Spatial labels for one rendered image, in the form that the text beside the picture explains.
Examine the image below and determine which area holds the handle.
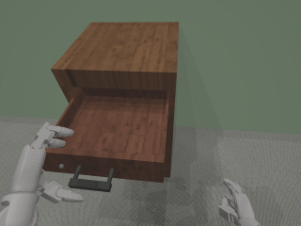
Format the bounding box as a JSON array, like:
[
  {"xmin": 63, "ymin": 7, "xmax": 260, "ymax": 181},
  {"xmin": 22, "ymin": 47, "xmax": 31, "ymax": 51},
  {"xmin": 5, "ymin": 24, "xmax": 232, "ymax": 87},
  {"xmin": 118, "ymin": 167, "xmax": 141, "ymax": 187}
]
[{"xmin": 68, "ymin": 165, "xmax": 115, "ymax": 192}]

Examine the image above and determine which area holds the left robot forearm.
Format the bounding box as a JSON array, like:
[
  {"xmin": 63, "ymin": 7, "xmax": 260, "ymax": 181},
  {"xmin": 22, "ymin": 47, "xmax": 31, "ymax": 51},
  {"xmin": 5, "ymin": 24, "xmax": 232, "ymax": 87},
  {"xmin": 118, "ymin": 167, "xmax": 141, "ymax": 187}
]
[{"xmin": 0, "ymin": 192, "xmax": 40, "ymax": 226}]

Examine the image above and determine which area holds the robot right hand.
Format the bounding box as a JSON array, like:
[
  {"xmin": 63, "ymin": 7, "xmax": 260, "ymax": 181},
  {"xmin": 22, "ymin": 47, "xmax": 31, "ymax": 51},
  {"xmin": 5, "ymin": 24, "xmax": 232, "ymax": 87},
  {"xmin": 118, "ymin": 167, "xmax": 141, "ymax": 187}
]
[{"xmin": 218, "ymin": 178, "xmax": 256, "ymax": 225}]

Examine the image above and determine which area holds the drawer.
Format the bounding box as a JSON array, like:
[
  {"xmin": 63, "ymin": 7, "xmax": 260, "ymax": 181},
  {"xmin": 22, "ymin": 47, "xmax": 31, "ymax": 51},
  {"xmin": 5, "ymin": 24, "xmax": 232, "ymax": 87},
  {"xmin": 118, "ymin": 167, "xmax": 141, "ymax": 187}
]
[{"xmin": 30, "ymin": 87, "xmax": 170, "ymax": 183}]

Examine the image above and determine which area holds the robot left hand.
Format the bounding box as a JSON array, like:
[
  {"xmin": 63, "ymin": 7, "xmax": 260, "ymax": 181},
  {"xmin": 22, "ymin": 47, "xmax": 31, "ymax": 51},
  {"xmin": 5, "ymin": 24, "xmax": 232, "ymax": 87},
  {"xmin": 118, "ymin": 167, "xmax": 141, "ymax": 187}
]
[{"xmin": 9, "ymin": 122, "xmax": 85, "ymax": 204}]

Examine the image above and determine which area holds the cabinet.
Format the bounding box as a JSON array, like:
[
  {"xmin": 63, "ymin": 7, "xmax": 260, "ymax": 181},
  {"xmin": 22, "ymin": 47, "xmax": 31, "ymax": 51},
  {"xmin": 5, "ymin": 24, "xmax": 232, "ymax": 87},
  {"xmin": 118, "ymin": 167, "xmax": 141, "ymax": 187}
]
[{"xmin": 51, "ymin": 22, "xmax": 179, "ymax": 178}]

